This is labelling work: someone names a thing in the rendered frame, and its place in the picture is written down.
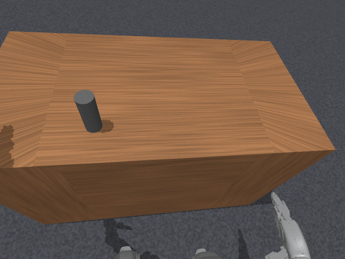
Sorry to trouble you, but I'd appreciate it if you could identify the can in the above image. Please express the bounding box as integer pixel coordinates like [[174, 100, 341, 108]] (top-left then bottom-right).
[[74, 90, 102, 133]]

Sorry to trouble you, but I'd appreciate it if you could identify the right robot hand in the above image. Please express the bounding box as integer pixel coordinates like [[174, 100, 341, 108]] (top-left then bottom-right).
[[265, 192, 311, 259]]

